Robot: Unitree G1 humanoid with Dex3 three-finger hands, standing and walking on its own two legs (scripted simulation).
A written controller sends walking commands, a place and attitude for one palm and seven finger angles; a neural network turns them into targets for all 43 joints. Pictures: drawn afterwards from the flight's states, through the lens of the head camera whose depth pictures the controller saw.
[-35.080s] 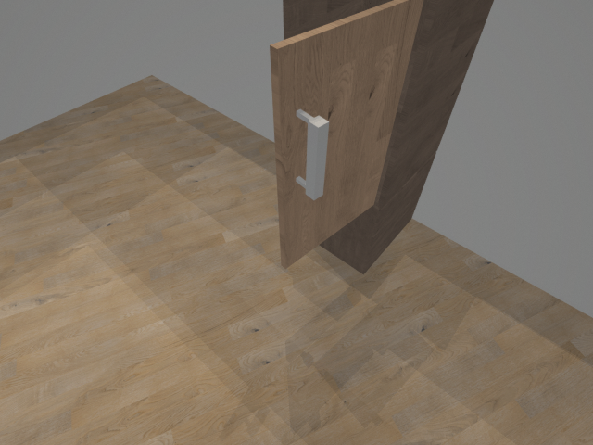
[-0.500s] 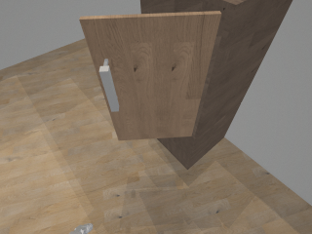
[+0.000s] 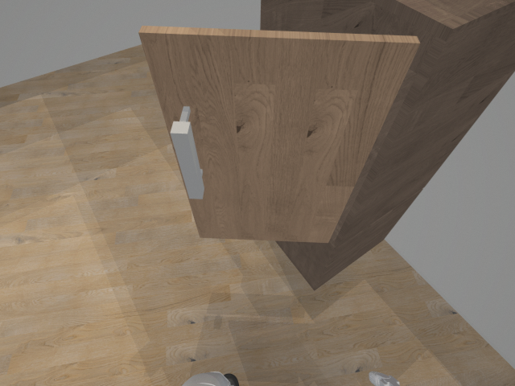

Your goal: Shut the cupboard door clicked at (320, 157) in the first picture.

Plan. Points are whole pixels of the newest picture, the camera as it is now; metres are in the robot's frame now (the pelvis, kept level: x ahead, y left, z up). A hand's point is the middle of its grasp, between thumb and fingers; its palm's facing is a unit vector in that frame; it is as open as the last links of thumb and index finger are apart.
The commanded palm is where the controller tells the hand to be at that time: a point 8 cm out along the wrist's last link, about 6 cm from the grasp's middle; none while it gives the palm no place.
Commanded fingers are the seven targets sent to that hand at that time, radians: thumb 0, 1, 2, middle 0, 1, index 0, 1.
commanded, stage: come to a stop and stand still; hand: left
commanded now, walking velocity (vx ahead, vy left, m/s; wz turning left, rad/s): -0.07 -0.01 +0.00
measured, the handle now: (191, 155) +0.47 +0.17 +0.04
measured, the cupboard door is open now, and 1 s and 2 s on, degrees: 54 54 54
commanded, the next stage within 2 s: none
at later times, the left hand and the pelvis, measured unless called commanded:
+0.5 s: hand out of the picture +0.01 +0.18 -0.17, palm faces +0.09 -0.96 -0.26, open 7.4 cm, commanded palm none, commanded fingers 0.00 0.90 0.90 -0.20 -0.30 -0.20 -0.30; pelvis -0.03 -0.02 -0.01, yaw +3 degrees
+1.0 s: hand out of the picture -0.09 +0.21 -0.18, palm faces +0.04 -0.98 -0.18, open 7.4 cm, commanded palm none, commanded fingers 0.00 0.90 0.90 -0.20 -0.30 -0.20 -0.30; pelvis -0.06 +0.03 +0.00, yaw +1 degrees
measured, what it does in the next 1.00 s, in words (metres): steps on the spot: left foot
